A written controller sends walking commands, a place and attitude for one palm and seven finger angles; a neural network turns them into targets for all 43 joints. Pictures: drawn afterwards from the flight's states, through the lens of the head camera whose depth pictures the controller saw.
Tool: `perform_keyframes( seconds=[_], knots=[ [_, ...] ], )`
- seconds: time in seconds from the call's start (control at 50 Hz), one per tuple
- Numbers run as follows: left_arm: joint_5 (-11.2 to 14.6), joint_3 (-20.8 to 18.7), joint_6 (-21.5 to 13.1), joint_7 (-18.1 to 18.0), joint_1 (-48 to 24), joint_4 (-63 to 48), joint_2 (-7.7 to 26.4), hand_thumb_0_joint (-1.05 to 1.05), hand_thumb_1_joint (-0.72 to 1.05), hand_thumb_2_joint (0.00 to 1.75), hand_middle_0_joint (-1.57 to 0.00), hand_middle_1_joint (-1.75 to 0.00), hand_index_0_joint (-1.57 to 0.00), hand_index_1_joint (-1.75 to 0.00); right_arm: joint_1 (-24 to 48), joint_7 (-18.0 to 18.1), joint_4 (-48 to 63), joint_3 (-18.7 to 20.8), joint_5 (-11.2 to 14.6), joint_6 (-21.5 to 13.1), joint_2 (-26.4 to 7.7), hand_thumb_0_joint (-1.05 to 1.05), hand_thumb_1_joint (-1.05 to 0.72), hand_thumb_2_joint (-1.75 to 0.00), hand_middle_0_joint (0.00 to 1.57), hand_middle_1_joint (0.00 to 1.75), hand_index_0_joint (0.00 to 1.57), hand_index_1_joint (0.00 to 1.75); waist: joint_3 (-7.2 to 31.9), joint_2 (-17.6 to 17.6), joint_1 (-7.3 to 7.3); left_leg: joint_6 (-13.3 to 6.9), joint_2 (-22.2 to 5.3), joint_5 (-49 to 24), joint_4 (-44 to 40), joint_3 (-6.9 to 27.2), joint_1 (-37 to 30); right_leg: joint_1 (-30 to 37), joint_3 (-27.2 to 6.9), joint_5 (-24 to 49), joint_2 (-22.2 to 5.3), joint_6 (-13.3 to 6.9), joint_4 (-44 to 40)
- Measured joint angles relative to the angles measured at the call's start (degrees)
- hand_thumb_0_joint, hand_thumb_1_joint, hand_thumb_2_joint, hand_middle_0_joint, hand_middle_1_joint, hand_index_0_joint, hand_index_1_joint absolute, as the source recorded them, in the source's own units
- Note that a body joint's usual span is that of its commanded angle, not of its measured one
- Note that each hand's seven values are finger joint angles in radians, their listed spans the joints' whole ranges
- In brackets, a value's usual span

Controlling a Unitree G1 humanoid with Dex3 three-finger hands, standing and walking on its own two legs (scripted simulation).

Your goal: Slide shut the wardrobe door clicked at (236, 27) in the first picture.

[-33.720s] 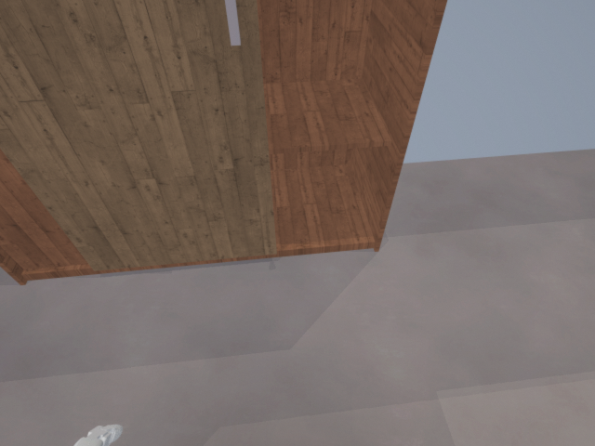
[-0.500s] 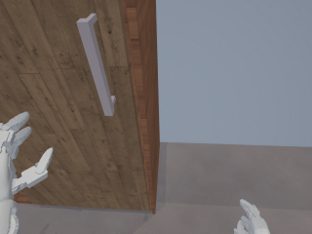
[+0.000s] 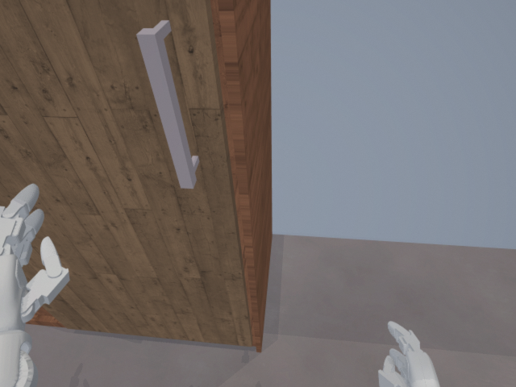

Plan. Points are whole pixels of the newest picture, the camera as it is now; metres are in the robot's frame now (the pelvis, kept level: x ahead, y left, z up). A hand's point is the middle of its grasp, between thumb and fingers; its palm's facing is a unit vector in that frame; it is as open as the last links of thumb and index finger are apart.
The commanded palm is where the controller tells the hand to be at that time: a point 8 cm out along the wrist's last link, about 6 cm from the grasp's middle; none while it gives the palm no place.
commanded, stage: step back with the hand held close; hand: left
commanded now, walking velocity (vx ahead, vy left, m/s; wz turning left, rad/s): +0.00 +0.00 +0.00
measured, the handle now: (177, 113) +0.40 +0.17 +0.25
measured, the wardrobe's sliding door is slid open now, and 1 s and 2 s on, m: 0.01 0.01 0.01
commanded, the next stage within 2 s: stop stepping back and stand still in 1.00 s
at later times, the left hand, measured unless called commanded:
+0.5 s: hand (26, 303) +0.15 +0.29 +0.16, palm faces +0.44 -0.76 -0.48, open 7.4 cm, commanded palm +0.09 +0.32 +0.17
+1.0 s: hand out of the picture +0.03 +0.30 +0.17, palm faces +0.53 -0.76 -0.37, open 7.4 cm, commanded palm -0.03 +0.34 +0.17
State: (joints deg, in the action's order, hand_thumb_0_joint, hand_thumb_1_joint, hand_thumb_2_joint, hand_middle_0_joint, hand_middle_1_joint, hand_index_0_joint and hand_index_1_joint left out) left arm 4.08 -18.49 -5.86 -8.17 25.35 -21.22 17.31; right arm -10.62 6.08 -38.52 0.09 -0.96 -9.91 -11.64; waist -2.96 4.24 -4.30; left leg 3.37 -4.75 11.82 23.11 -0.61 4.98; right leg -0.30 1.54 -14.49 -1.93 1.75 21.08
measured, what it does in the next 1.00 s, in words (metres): shifts its weight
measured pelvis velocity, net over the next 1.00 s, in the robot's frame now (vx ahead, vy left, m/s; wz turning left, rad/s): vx -0.17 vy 0.04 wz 0.03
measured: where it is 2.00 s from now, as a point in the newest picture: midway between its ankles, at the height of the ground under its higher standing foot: outside the picture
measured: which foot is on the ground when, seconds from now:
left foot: down 0.00-1.00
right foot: down 0.00-1.00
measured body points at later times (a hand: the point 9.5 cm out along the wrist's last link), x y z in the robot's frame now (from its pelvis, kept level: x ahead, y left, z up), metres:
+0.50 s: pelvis -0.06 +0.02 -0.01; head -0.04 +0.01 +0.44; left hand +0.12 +0.32 +0.18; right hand +0.13 -0.21 -0.09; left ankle +0.01 +0.16 -0.74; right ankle -0.03 -0.14 -0.74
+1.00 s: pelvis -0.17 +0.04 -0.03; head -0.16 +0.05 +0.42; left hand +0.00 +0.34 +0.19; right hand +0.01 -0.20 -0.10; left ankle +0.01 +0.16 -0.73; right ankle -0.03 -0.13 -0.74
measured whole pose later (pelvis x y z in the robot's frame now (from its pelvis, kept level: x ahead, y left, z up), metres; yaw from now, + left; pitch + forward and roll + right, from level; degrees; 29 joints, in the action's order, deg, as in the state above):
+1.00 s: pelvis -0.17 +0.04 -0.03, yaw +2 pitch -3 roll -3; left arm 1.7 -23.9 -13.8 -11.2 26.2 -29.3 21.0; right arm -12.3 6.5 -35.9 0.2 -1.0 -8.2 -13.3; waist -2.7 2.5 -0.9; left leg 0.6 -3.0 15.0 38.2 1.4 31.2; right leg -25.2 -1.4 -16.1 -0.9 1.8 35.1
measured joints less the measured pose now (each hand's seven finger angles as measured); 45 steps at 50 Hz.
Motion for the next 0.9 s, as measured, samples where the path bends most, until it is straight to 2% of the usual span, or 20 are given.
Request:
perform_keyframes(
  seconds=[0.1,0.18,0.24,0.38,0.48,0.64,0.76,0.82,0.9],
  knots=[
    [-0.2,-0.4,-0.2,0.2,-0.5,0.3,0.4,0.01,0.89,0.9,-0.21,-0.3,-0.21,-0.3,-0.7,0.1,0.1,0.2,0.2,0.6,-0.5,0.01,-0.9,-0.9,0.21,0.3,0.2,0.3,0.0,0.2,0.14,0.1,-0.2,0.1,0.4,0.2,0.5,-0.3,0.2,0.0,0.2,-0.1,0.1],
    [-0.9,-3.1,-2.1,0.2,-0.7,0.3,1.8,0.01,0.89,0.9,-0.21,-0.3,-0.21,-0.3,0.5,-0.7,1.8,0.1,0.2,3.4,-1.7,0.01,-0.9,-0.9,0.21,0.3,0.2,0.3,1.4,0.8,1.8,-0.2,-0.7,0.8,4.0,0.9,6.5,-5.3,0.6,0.2,0.7,0.0,1.8],
    [-1.1,-3.1,-2.3,0.2,1.6,-1.1,2.5,0.01,0.89,0.9,-0.2,-0.3,-0.2,-0.3,1.2,-0.7,3.5,0.7,0.5,5.2,-2.5,0.01,-0.9,-0.9,0.21,0.3,0.2,0.3,1.7,0.9,2.83,-0.4,-0.4,0.9,5.6,0.5,9.7,-8.8,0.0,0.0,0.3,0.4,3.9],
    [-1.0,-3.2,-2.1,-0.1,5.7,-5.1,5.0,0.01,0.89,0.9,-0.21,-0.3,-0.21,-0.3,1.4,0.3,6.1,1.4,1.0,7.4,-2.3,0.01,-0.9,-0.9,0.2,0.3,0.2,0.3,1.3,-0.7,3.46,-1.6,1.0,0.4,7.8,-1.0,13.5,-14.2,-1.7,-0.2,-1.2,1.6,8.2],
    [-1.0,-4.7,-3.1,-1.1,5.2,-6.0,5.8,0.01,0.89,0.9,-0.21,-0.3,-0.21,-0.3,0.7,0.4,6.6,0.6,1.1,6.8,-1.1,0.01,-0.91,-0.9,0.2,0.3,0.2,0.3,1.2,-1.6,3.14,-2.0,1.1,-0.8,9.1,-0.8,16.0,-16.7,-1.7,0.8,-1.2,1.8,9.8],
    [-2.0,-4.2,-5.7,-2.4,4.1,-6.2,3.4,0.01,0.89,0.9,-0.21,-0.3,-0.21,-0.3,-1.5,0.4,5.3,-0.7,0.8,4.7,-0.4,0.01,-0.9,-0.9,0.21,0.3,0.2,0.3,2.1,-1.5,3.14,-2.4,0.8,-1.0,12.2,0.6,20.4,-19.9,-0.8,2.3,-0.7,1.3,11.3],
    [-2.3,-4.8,-7.1,-3.0,2.7,-5.9,3.8,0.01,0.89,0.9,-0.21,-0.3,-0.21,-0.3,-3.1,0.7,4.5,-0.6,0.6,3.0,-0.2,0.01,-0.9,-0.9,0.21,0.3,0.2,0.3,1.6,-1.3,4.33,-2.8,1.2,-2.4,12.2,2.3,22.2,-21.0,-1.8,0.3,1.0,0.2,12.1],
    [-2.3,-5.7,-7.8,-3.1,3.4,-6.5,4.5,0.01,0.89,0.9,-0.21,-0.3,-0.21,-0.3,-3.4,0.4,4.1,-0.6,0.5,2.2,-0.2,0.01,-0.9,-0.9,0.21,0.3,0.2,0.3,1.3,-1.8,4.43,-2.8,1.5,-0.9,13.3,2.2,23.1,-21.6,-2.5,2.9,1.1,0.5,12.1],
    [-2.5,-5.6,-8.1,-3.2,3.4,-7.2,3.9,0.01,0.89,0.9,-0.21,-0.3,-0.21,-0.3,-3.3,0.3,3.2,-0.3,0.2,1.7,-0.9,0.01,-0.9,-0.9,0.21,0.3,0.2,0.3,1.4,-1.9,3.82,-2.8,1.7,3.1,14.8,2.0,24.5,-22.8,-2.9,1.9,1.0,0.5,12.6]
  ],
)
